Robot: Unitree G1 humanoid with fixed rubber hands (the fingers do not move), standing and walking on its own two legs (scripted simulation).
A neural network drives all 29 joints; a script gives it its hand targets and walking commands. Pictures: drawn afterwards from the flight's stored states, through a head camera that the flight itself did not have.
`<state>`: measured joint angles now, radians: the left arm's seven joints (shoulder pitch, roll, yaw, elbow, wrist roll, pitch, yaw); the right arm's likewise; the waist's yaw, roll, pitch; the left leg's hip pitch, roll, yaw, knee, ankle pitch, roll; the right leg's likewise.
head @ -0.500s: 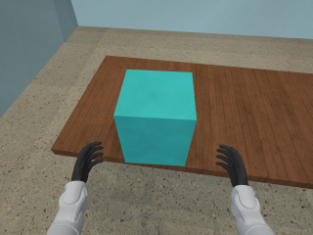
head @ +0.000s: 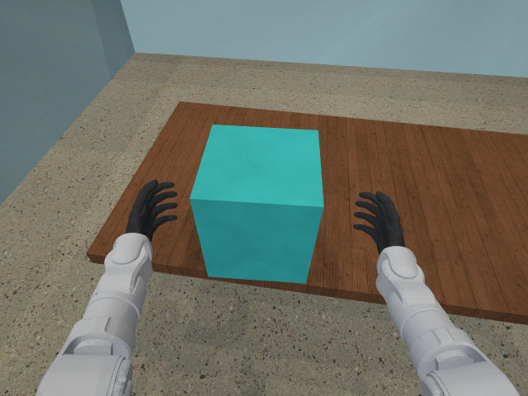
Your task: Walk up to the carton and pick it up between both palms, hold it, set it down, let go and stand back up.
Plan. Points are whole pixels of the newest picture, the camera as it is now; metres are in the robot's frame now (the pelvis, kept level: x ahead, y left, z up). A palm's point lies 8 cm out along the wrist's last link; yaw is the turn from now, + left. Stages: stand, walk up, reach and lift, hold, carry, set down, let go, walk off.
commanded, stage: reach and lift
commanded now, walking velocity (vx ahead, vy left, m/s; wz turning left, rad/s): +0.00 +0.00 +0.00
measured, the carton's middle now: (260, 206) +0.48 +0.04 -0.02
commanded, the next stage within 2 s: none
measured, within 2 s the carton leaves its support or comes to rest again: neither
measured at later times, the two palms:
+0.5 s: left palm (145, 175) +0.42 +0.23 +0.12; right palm (394, 183) +0.42 -0.17 +0.11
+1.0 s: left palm (145, 133) +0.46 +0.23 +0.17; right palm (400, 139) +0.46 -0.18 +0.17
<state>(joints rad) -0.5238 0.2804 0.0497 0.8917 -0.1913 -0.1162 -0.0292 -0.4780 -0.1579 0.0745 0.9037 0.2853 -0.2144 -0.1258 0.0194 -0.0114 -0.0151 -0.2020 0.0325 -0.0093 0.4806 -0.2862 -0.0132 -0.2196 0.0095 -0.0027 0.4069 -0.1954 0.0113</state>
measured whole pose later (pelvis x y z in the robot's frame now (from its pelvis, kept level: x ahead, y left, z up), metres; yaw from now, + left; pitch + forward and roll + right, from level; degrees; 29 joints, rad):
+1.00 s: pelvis +0.00 -0.01 +0.00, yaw +0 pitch +12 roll -1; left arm -1.15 0.41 -0.08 1.31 -0.32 0.05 -0.01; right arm -1.11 -0.28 0.08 1.21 0.39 0.09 -0.12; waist -0.01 -0.02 -0.15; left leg -0.42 0.04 -0.02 0.45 -0.24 -0.02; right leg -0.42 0.02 -0.01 0.36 -0.14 0.00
